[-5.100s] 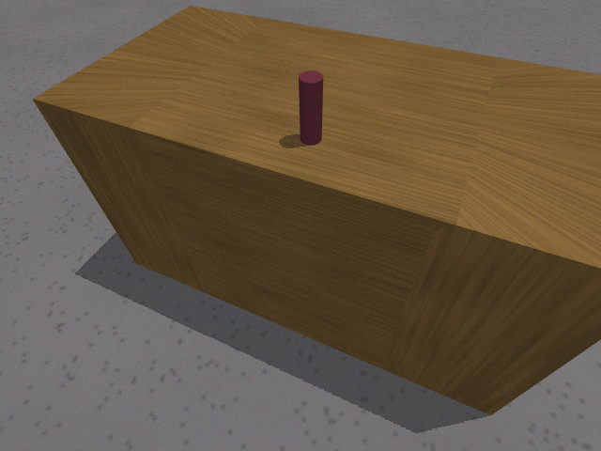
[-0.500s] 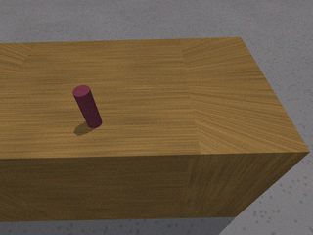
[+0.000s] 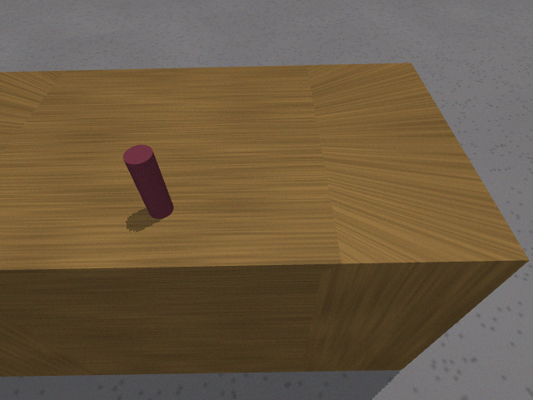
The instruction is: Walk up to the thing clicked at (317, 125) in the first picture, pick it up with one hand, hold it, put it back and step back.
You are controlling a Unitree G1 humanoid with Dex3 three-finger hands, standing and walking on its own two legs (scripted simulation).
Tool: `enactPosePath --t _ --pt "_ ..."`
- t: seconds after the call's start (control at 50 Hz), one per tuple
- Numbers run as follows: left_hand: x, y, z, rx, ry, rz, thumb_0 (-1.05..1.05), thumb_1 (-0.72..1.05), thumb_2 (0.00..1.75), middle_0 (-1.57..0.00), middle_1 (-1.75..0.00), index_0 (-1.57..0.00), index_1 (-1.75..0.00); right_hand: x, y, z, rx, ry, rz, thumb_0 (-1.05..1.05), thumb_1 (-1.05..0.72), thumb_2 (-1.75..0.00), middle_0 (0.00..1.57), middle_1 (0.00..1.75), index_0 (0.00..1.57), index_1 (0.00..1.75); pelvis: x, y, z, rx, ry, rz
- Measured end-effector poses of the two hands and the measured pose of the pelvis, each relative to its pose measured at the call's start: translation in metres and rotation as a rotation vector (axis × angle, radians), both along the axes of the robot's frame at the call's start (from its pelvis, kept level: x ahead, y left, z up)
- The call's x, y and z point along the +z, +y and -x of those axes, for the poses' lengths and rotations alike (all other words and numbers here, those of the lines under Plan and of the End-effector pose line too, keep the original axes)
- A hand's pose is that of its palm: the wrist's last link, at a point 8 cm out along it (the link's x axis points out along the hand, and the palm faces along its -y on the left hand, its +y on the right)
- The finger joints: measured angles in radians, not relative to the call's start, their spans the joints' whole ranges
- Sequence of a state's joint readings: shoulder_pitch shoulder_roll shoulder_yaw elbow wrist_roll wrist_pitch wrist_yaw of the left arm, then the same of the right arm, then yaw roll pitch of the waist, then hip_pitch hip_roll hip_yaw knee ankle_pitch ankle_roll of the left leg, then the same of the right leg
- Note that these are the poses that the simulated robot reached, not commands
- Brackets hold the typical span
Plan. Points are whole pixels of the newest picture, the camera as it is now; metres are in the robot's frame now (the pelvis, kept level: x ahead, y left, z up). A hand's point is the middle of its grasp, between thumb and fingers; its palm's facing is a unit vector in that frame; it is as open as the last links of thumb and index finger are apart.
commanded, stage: stand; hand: left
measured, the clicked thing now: (150, 184) +0.47 +0.23 +0.04
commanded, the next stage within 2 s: rise first in 0.74 s
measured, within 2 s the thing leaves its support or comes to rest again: neither
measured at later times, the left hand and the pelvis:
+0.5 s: hand out of the picture +0.07 +0.26 -0.16, palm faces -0.04 -0.94 -0.35, open 7.4 cm; pelvis +0.00 +0.00 +0.00, yaw +0 degrees
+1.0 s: hand out of the picture +0.13 +0.24 -0.15, palm faces +0.10 -0.94 -0.32, open 9.1 cm; pelvis -0.01 +0.00 -0.01, yaw +0 degrees
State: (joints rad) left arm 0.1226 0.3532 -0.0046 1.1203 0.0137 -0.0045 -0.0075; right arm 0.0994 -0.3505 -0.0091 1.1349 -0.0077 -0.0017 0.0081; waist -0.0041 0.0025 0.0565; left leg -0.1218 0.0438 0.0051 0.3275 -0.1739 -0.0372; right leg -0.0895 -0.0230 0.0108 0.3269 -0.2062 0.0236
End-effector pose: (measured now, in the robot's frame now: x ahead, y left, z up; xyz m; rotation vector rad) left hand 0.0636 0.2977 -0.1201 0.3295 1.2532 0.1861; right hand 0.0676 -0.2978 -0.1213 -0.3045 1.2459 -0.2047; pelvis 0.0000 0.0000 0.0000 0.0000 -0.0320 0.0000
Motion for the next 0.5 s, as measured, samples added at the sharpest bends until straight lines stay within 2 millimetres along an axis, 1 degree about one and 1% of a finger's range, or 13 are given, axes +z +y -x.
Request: enactPosePath --t 0.5 --pt "0.0014 0.0018 -0.0054 -0.006 -0.021 -0.001 0.01 0.9 0.9 -0.2 -0.3 -0.2 -0.3 0.0008 0.0023 -0.0009 0.0 -0.016 0.0 0.0 -0.91 -0.9 0.2 0.3 0.21 0.3 -0.0001 0.0017 0.0 -0.003 -0.007 -0.001"
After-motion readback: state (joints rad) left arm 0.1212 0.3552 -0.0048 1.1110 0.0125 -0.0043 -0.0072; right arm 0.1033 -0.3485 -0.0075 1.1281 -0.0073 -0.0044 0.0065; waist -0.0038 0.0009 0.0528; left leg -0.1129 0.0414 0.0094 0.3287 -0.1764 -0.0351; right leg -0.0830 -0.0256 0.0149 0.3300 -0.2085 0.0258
